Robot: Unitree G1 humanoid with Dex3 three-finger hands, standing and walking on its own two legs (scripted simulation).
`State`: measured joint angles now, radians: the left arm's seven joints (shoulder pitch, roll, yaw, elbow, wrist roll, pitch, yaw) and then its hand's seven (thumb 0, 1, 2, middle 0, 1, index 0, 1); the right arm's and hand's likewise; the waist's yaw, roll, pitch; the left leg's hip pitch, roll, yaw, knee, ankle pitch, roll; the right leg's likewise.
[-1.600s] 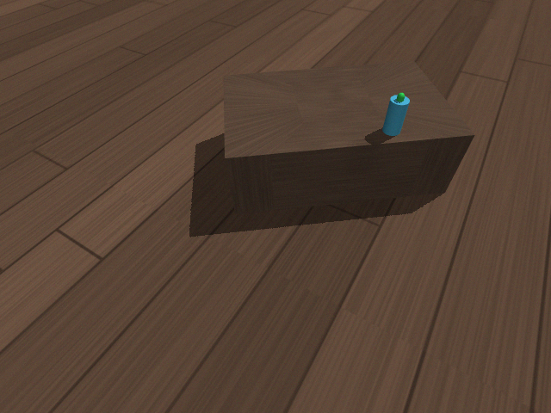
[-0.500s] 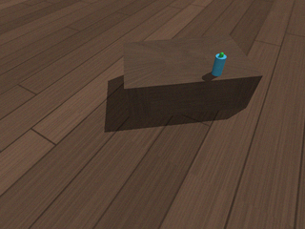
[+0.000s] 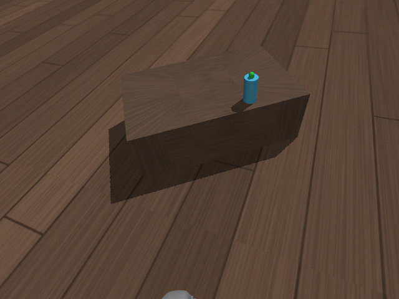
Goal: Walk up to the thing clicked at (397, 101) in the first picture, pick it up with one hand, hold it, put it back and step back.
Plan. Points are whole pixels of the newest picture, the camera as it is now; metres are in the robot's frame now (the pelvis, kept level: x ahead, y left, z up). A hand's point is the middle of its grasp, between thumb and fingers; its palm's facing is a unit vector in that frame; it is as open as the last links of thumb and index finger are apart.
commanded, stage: walk up
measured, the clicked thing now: (250, 86) +1.20 -0.21 -0.32
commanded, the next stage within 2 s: none
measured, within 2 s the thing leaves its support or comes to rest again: neither
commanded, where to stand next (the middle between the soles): +0.62 +0.12 m, yaw -11 degrees
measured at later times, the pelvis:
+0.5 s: pelvis +0.21 +0.07 +0.00, yaw -6 degrees
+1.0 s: pelvis +0.39 +0.10 -0.01, yaw -8 degrees
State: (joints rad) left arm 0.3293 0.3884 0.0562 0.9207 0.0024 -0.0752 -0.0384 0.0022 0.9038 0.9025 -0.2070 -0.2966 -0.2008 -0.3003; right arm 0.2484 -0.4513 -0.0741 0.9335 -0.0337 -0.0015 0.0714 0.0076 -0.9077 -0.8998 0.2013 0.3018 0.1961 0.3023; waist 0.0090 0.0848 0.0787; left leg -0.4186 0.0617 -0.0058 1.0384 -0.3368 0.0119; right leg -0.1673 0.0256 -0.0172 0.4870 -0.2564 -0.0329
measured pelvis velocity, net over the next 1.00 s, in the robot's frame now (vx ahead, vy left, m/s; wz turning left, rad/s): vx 0.39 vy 0.10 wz -0.14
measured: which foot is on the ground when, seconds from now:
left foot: up 0.00-0.22, down 0.24-0.66, up 0.68-1.00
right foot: down 0.00-0.28, up 0.30-0.62, down 0.64-1.00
